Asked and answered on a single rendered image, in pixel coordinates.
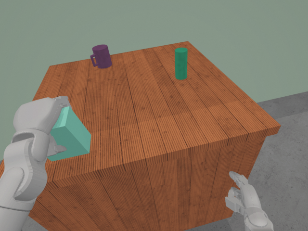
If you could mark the table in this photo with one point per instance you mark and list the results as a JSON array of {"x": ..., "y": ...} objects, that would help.
[{"x": 161, "y": 148}]

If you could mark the sponge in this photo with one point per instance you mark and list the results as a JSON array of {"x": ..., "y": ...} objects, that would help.
[{"x": 69, "y": 132}]

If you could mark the left robot hand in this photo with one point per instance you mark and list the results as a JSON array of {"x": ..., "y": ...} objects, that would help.
[{"x": 42, "y": 115}]

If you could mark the robot left forearm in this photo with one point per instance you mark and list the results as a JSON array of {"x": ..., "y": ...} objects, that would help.
[{"x": 24, "y": 177}]

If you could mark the right robot hand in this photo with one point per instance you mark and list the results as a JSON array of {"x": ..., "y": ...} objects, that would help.
[{"x": 239, "y": 200}]

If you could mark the robot right forearm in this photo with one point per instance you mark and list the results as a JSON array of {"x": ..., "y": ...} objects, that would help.
[{"x": 255, "y": 219}]

